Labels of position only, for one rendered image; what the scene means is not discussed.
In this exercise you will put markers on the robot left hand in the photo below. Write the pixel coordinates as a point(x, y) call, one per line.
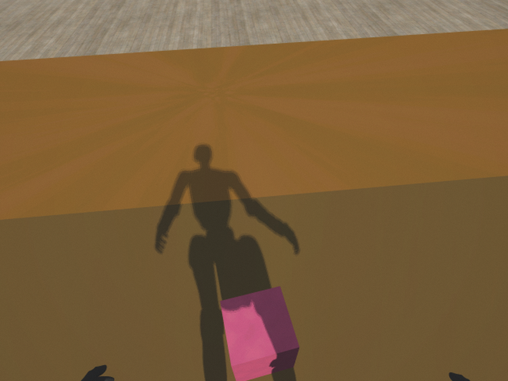
point(94, 375)

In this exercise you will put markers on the carton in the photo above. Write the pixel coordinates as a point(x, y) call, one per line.
point(259, 332)

